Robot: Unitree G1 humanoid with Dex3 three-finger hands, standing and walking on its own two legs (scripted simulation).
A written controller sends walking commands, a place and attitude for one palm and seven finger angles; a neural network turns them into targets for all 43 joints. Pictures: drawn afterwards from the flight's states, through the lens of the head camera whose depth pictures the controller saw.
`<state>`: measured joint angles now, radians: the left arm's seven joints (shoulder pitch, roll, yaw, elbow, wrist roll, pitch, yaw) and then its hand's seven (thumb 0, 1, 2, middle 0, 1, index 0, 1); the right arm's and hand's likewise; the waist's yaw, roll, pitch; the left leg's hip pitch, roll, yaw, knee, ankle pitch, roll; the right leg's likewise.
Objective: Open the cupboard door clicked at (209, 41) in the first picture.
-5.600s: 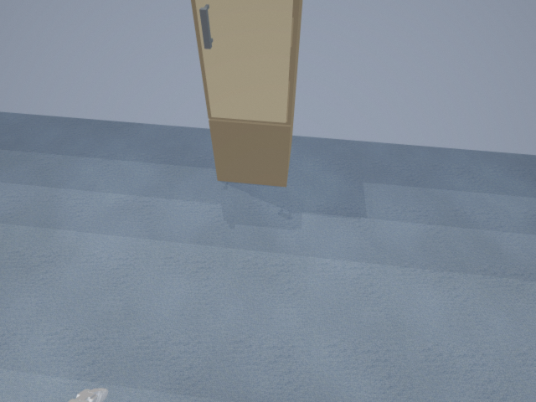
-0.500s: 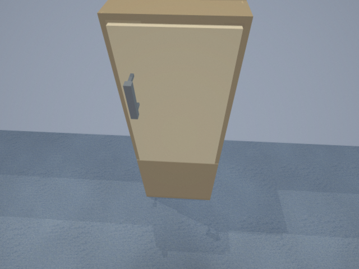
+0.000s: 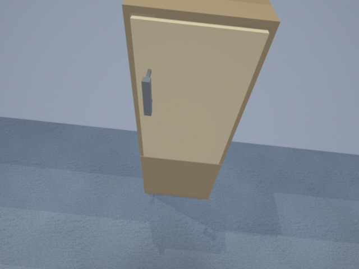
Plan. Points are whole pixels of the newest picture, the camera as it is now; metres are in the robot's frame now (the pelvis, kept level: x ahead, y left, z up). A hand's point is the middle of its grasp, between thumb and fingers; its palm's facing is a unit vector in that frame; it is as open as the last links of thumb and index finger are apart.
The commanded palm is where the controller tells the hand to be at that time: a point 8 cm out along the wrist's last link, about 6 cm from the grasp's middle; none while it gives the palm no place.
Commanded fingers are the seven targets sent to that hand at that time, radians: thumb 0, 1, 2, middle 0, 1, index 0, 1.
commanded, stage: come to a stop and stand still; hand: left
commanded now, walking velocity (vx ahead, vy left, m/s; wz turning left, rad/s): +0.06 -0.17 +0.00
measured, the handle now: (148, 92) +0.58 +0.13 +0.05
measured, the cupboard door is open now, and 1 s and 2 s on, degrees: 0 0 0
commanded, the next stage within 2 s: look again from close up in 0.74 s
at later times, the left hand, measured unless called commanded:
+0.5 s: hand out of the picture +0.02 +0.13 -0.17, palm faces +0.01 -0.97 -0.22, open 7.3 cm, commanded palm none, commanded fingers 0.00 0.90 0.90 -0.20 -0.30 -0.20 -0.30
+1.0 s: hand out of the picture -0.02 +0.12 -0.18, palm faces +0.02 -0.99 -0.17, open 7.4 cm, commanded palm none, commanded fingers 0.00 0.90 0.90 -0.20 -0.30 -0.20 -0.30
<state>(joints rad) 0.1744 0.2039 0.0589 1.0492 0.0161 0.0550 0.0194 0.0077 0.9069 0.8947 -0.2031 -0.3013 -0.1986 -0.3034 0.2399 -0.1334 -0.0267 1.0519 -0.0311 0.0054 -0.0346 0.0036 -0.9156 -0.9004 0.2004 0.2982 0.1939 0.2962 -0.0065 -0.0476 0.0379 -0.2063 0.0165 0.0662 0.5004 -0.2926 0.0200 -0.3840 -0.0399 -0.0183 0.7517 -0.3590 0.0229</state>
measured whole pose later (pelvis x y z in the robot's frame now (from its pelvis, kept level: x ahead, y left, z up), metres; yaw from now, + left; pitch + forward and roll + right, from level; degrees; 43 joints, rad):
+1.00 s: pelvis -0.01 -0.04 +0.00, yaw -1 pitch -1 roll -1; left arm 0.33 0.10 -0.01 1.11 0.01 -0.03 0.05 0.01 0.90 0.89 -0.21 -0.30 -0.20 -0.30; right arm 0.27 -0.16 -0.02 1.07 -0.01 -0.01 -0.03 0.01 -0.92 -0.90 0.20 0.30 0.19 0.30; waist -0.01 0.04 0.03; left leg -0.23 0.06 0.03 0.56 -0.32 -0.02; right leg -0.19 0.02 -0.08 0.51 -0.31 -0.03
